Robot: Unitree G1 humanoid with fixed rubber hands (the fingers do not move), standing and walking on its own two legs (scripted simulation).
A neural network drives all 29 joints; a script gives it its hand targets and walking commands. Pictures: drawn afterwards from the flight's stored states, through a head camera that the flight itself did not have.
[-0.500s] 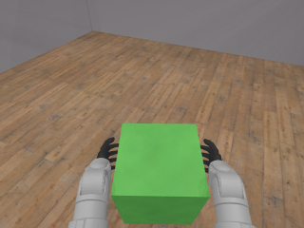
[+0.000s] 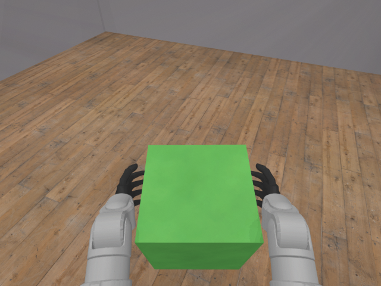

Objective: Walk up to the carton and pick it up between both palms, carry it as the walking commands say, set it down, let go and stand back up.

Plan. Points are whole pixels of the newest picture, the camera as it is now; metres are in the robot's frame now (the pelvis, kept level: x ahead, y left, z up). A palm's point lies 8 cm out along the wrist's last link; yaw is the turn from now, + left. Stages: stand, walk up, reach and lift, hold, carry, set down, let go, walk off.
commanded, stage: carry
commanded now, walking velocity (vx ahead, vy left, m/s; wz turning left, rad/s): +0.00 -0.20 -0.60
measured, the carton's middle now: (196, 211) +0.30 +0.01 +0.00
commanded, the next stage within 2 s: none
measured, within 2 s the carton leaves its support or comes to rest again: neither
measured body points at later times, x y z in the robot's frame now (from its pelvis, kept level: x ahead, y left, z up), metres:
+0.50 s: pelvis -0.04 -0.07 +0.00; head -0.05 -0.05 +0.45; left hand +0.23 +0.04 +0.08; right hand +0.17 -0.26 +0.09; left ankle -0.03 +0.04 -0.73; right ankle -0.02 -0.15 -0.68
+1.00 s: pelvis -0.12 -0.20 -0.01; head -0.12 -0.20 +0.44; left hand +0.17 -0.19 +0.07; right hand +0.02 -0.45 +0.07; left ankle -0.07 -0.10 -0.69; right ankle -0.09 -0.31 -0.73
